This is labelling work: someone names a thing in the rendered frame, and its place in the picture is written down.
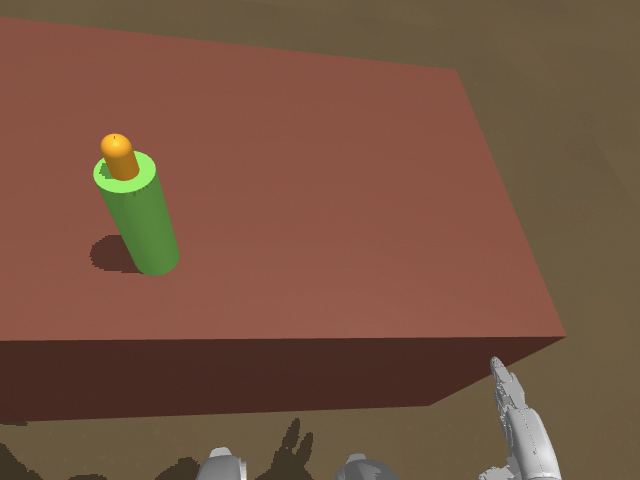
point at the right robot hand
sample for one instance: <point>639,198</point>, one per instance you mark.
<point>531,454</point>

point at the bottle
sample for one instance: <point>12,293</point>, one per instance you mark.
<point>130,186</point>

